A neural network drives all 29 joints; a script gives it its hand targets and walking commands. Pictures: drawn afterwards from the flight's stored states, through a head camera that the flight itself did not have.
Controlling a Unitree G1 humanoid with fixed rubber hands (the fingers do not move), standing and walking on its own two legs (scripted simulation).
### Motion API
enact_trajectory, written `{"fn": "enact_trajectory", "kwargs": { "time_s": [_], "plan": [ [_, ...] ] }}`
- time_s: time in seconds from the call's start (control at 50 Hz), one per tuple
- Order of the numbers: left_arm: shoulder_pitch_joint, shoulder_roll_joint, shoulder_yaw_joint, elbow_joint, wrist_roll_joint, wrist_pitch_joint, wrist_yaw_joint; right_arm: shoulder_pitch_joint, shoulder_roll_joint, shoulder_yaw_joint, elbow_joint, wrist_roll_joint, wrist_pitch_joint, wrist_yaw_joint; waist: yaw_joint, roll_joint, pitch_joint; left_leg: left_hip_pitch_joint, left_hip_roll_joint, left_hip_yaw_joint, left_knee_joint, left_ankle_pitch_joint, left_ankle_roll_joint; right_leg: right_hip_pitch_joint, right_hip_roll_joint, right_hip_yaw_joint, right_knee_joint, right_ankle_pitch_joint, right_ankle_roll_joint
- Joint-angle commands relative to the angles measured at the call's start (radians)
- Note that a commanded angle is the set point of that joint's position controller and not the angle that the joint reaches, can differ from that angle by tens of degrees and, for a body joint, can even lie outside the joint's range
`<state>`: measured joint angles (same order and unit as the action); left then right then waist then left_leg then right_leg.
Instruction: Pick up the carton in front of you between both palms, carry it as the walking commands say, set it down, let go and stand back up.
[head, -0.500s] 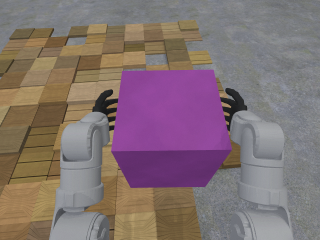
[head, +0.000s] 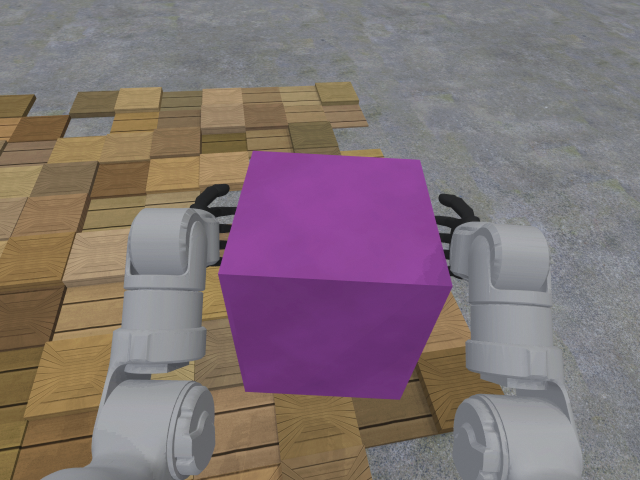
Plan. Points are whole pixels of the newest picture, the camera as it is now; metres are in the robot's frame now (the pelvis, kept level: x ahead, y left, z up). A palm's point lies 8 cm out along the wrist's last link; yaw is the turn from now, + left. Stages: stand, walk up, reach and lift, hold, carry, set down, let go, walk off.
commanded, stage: carry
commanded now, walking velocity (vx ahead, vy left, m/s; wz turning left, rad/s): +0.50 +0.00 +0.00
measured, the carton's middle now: (329, 280) +0.37 -0.02 +0.06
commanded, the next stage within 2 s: none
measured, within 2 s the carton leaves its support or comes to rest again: neither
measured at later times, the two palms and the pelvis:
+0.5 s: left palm (214, 98) +0.65 +0.16 +0.15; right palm (397, 92) +0.69 -0.13 +0.15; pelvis +0.30 -0.02 +0.03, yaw +2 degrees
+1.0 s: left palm (237, 40) +0.96 +0.17 +0.12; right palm (375, 51) +0.94 -0.13 +0.12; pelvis +0.60 +0.04 +0.02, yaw +1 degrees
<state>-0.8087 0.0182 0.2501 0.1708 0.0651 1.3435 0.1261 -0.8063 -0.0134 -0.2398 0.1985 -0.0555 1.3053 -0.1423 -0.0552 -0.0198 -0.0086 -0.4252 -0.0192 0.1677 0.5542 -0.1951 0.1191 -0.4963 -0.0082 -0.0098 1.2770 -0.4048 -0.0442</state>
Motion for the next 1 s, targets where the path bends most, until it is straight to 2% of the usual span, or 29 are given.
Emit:
{"fn": "enact_trajectory", "kwargs": {
  "time_s": [0.0,0.1,0.18,0.22,0.24,0.26,0.28,0.3,0.32,0.34,0.36,0.38,0.4,0.44,0.48,0.52,0.6,0.64,0.66,0.68,0.7,0.72,0.74,0.76,0.78,0.8,0.86,0.92,0.98],
  "plan": [
    [-0.813,-1.084,-0.544,-0.221,-0.398,-0.062,-0.167,-0.906,1.164,0.567,-0.269,0.525,-0.029,0.255,0.017,0.108,-0.525,0.498,0.292,-0.41,-0.201,0.15,0.099,-0.205,-0.053,0.014,-0.015,0.034,0.008],
    [-0.73,-1.066,-0.604,-0.27,-0.374,-0.06,-0.15,-0.814,1.107,0.615,-0.337,0.504,-0.02,0.243,-0.006,0.106,-0.534,0.593,0.287,-0.32,-0.187,0.345,0.122,-0.324,-0.075,-0.022,-0.242,0.072,0.033],
    [-0.715,-1.022,-0.642,-0.282,-0.376,-0.049,-0.156,-0.762,1.035,0.635,-0.346,0.476,-0.009,0.24,-0.021,0.143,-0.493,0.588,0.195,-0.156,-0.13,0.65,0.053,-0.183,-0.003,-0.119,-0.534,0.28,0.023],
    [-0.691,-1.003,-0.647,-0.248,-0.376,-0.039,-0.164,-0.718,1.006,0.63,-0.301,0.455,-0.001,0.242,-0.017,0.162,-0.485,0.62,0.179,-0.116,-0.064,0.78,0.032,-0.127,0.04,-0.165,-0.649,0.33,0.01],
    [-0.684,-0.996,-0.646,-0.224,-0.378,-0.033,-0.171,-0.706,0.996,0.627,-0.274,0.447,0.004,0.244,0.0,0.174,-0.492,0.603,0.173,-0.092,0.003,0.871,0.014,-0.047,0.068,-0.192,-0.713,0.338,-0.009],
    [-0.682,-0.994,-0.641,-0.195,-0.38,-0.029,-0.178,-0.693,0.99,0.624,-0.245,0.441,0.008,0.247,0.024,0.171,-0.513,0.577,0.156,-0.061,0.106,0.891,-0.014,0.078,0.081,-0.195,-0.809,0.425,-0.027],
    [-0.676,-0.99,-0.628,-0.167,-0.381,-0.027,-0.186,-0.69,0.984,0.622,-0.215,0.44,0.011,0.25,0.068,0.159,-0.53,0.475,0.138,-0.031,0.208,0.782,-0.047,0.26,0.058,-0.175,-0.893,0.534,-0.044],
    [-0.663,-0.967,-0.608,-0.133,-0.365,-0.03,-0.191,-0.722,1.007,0.61,-0.203,0.448,0.016,0.254,0.113,0.009,-0.656,0.117,0.088,-0.081,0.416,0.541,-0.104,0.682,-0.142,0.103,-0.734,0.69,-0.178],
    [-0.633,-0.98,-0.595,-0.11,-0.364,-0.04,-0.195,-0.715,1.012,0.599,-0.191,0.442,0.022,0.259,0.185,-0.263,-0.725,-0.231,-0.051,-0.099,0.713,-0.066,-0.152,0.925,-0.302,0.457,-0.79,0.753,-0.315],
    [-0.62,-1.002,-0.594,-0.123,-0.377,-0.039,-0.2,-0.721,1.034,0.605,-0.184,0.425,0.022,0.258,0.188,-0.274,-0.709,-0.382,-0.051,-0.177,0.868,-0.327,-0.12,0.95,-0.332,0.502,-0.782,0.727,-0.34],
    [-0.668,-1.042,-0.604,-0.156,-0.401,-0.04,-0.207,-0.743,1.049,0.597,-0.168,0.412,0.018,0.255,0.188,-0.119,-0.658,-0.405,-0.005,-0.221,0.821,-0.29,-0.083,0.88,-0.3,0.448,-0.786,0.647,-0.29],
    [-0.723,-1.086,-0.624,-0.194,-0.424,-0.046,-0.215,-0.744,1.066,0.588,-0.166,0.406,0.011,0.253,0.17,-0.049,-0.591,-0.404,0.023,-0.211,0.719,-0.257,-0.073,0.787,-0.287,0.407,-0.8,0.608,-0.24],
    [-0.762,-1.126,-0.637,-0.211,-0.447,-0.052,-0.224,-0.725,1.08,0.578,-0.158,0.392,0.005,0.248,0.153,-0.04,-0.555,-0.379,0.046,-0.21,0.628,-0.232,-0.071,0.707,-0.275,0.374,-0.82,0.546,-0.205],
    [-0.787,-1.18,-0.655,-0.222,-0.477,-0.068,-0.241,-0.677,1.108,0.575,-0.136,0.364,-0.009,0.238,0.147,-0.078,-0.518,-0.304,0.042,-0.182,0.464,-0.211,-0.092,0.617,-0.234,0.303,-0.857,0.492,-0.168],
    [-0.764,-1.201,-0.667,-0.211,-0.49,-0.085,-0.255,-0.625,1.126,0.577,-0.116,0.342,-0.031,0.228,0.153,-0.122,-0.505,-0.278,0.03,-0.153,0.307,-0.163,-0.111,0.597,-0.219,0.257,-0.863,0.529,-0.179],
    [-0.729,-1.212,-0.677,-0.191,-0.497,-0.104,-0.266,-0.581,1.126,0.583,-0.109,0.321,-0.054,0.218,0.153,-0.145,-0.504,-0.215,0.031,-0.141,0.181,0.014,-0.12,0.563,-0.201,0.204,-0.867,0.546,-0.168],
    [-0.681,-1.21,-0.711,-0.169,-0.504,-0.144,-0.28,-0.541,1.104,0.6,-0.125,0.307,-0.09,0.217,0.133,-0.118,-0.447,-0.001,0.017,-0.111,-0.091,0.253,-0.111,0.447,-0.162,0.097,-0.874,0.437,-0.105],
    [-0.655,-1.198,-0.722,-0.146,-0.499,-0.157,-0.278,-0.514,1.092,0.604,-0.111,0.306,-0.099,0.227,0.11,-0.082,-0.439,0.143,0.026,-0.084,-0.197,0.404,-0.092,0.393,-0.134,0.033,-0.761,0.391,-0.075],
    [-0.631,-1.192,-0.72,-0.121,-0.491,-0.161,-0.277,-0.483,1.082,0.598,-0.088,0.305,-0.102,0.234,0.085,-0.039,-0.458,0.263,0.041,-0.08,-0.215,0.405,-0.09,0.345,-0.102,-0.002,-0.656,0.359,-0.047],
    [-0.607,-1.184,-0.711,-0.089,-0.479,-0.163,-0.275,-0.471,1.064,0.589,-0.063,0.3,-0.105,0.242,0.06,0.073,-0.479,0.449,0.109,-0.11,-0.163,0.483,-0.071,0.198,-0.04,-0.054,-0.5,0.271,-0.009],
    [-0.602,-1.204,-0.697,-0.063,-0.478,-0.155,-0.275,-0.442,1.023,0.557,-0.029,0.282,-0.114,0.242,0.013,0.31,-0.58,0.803,0.329,-0.422,-0.069,0.642,0.074,-0.142,0.018,-0.062,-0.283,-0.042,0.049],
    [-0.583,-1.201,-0.689,-0.047,-0.472,-0.156,-0.275,-0.403,1.033,0.555,-0.008,0.291,-0.121,0.246,-0.011,0.322,-0.581,0.846,0.365,-0.552,-0.097,0.478,0.142,-0.312,0.047,-0.033,-0.135,-0.164,0.048],
    [-0.598,-1.207,-0.69,-0.055,-0.473,-0.163,-0.273,-0.418,1.062,0.565,-0.034,0.308,-0.13,0.252,-0.013,0.245,-0.557,0.795,0.338,-0.55,-0.112,0.344,0.128,-0.344,0.01,0.011,-0.126,-0.134,0.032],
    [-0.615,-1.217,-0.689,-0.069,-0.477,-0.17,-0.269,-0.469,1.094,0.585,-0.08,0.334,-0.14,0.255,-0.014,0.171,-0.528,0.731,0.322,-0.532,-0.129,0.331,0.102,-0.338,-0.011,0.012,-0.163,-0.079,0.029],
    [-0.622,-1.226,-0.686,-0.085,-0.479,-0.176,-0.261,-0.521,1.12,0.61,-0.133,0.365,-0.146,0.255,-0.014,0.134,-0.504,0.683,0.312,-0.517,-0.149,0.326,0.085,-0.328,-0.026,0.019,-0.214,-0.024,0.031],
    [-0.617,-1.227,-0.686,-0.108,-0.476,-0.18,-0.251,-0.564,1.137,0.634,-0.182,0.394,-0.151,0.254,-0.008,0.121,-0.492,0.628,0.293,-0.492,-0.175,0.259,0.075,-0.292,-0.028,0.014,-0.274,0.003,0.034],
    [-0.552,-1.2,-0.684,-0.155,-0.437,-0.185,-0.209,-0.599,1.157,0.686,-0.274,0.454,-0.15,0.254,-0.006,0.158,-0.5,0.608,0.253,-0.414,-0.195,0.264,0.082,-0.245,-0.002,-0.031,-0.409,0.059,0.053],
    [-0.458,-1.144,-0.67,-0.197,-0.372,-0.182,-0.178,-0.556,1.159,0.715,-0.307,0.487,-0.14,0.266,-0.02,0.176,-0.5,0.623,0.237,-0.381,-0.171,0.325,0.075,-0.23,-0.015,-0.023,-0.531,0.228,0.05],
    [-0.4,-1.088,-0.668,-0.249,-0.321,-0.178,-0.173,-0.52,1.164,0.756,-0.322,0.504,-0.135,0.283,-0.017,0.137,-0.454,0.564,0.235,-0.354,-0.185,0.343,0.05,-0.127,-0.03,-0.009,-0.696,0.365,0.041]
  ]
}}
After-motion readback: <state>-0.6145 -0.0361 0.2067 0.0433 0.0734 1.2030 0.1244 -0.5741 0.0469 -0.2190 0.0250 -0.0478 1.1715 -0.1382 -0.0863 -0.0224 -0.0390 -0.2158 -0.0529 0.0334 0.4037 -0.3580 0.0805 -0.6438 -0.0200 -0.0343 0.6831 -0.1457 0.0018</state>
